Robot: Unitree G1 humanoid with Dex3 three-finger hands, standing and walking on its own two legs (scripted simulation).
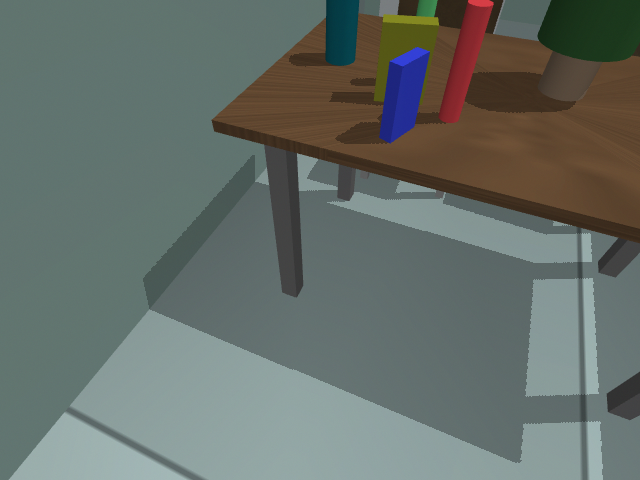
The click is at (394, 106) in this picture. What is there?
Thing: carton on end
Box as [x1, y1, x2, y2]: [379, 47, 429, 142]
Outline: 429,51 416,47 389,62 379,135 380,138 388,142 391,142 414,125
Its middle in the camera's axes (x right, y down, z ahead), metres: +0.17 -0.29 +0.81
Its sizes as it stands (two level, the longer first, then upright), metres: 0.090 0.030 0.169
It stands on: a support 0.76 m high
